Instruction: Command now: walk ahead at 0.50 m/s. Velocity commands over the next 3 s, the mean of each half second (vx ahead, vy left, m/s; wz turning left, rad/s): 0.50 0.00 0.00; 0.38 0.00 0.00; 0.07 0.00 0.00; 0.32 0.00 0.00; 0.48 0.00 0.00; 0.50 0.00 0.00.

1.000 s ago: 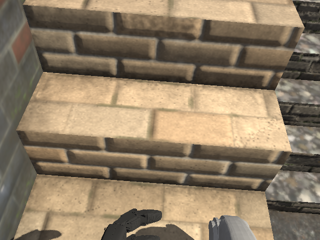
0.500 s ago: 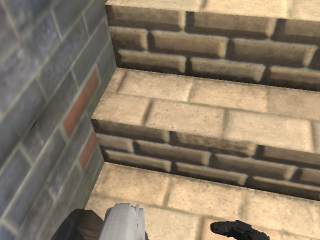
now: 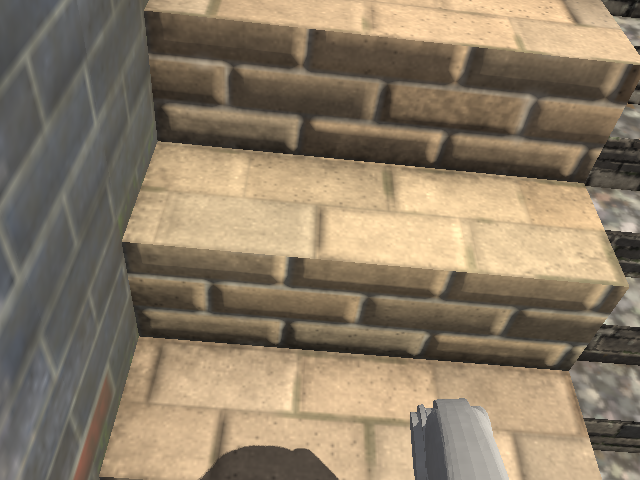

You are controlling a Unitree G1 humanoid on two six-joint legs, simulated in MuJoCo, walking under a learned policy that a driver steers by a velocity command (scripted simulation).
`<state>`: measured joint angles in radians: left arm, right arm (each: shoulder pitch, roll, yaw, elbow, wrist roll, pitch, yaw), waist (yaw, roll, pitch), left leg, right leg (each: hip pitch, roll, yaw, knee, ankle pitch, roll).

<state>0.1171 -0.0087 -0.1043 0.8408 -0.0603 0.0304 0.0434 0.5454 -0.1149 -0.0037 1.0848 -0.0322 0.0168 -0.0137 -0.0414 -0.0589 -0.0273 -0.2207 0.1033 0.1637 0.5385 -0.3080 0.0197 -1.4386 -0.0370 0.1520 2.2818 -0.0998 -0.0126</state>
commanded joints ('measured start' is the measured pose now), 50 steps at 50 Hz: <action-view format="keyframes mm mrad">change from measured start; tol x64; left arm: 1 -187 -26 -21 -149 -8 -20 -1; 50 215 211 163 159 -51 -15 -45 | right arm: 1 114 -146 -35 -37 5 -10 -42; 37 -720 45 103 -446 53 -71 -39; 50 -124 -277 -89 -240 -3 -24 -6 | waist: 1 -21 176 139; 45 -164 -354 -269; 50 13 349 -425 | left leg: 1 101 238 -280 -343 -12 113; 8 264 228 -125 -564 514 175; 13 2 242 -105 -6 2240 227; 18 -1005 -164 -474 1793 78 142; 36 -1560 35 -266 1773 80 -26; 50 150 212 -649 258 347 142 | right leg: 1 -307 -125 -54 -56 -12 55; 14 1462 -67 163 -1255 -645 -229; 17 1342 -341 851 -1928 -782 -286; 24 561 -176 -178 -1971 -622 -99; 37 1310 -406 -84 -2225 -507 -165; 45 1366 -234 -262 -1924 1268 -77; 47 1134 -77 -254 -1296 -1 81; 50 805 100 167 -532 -149 131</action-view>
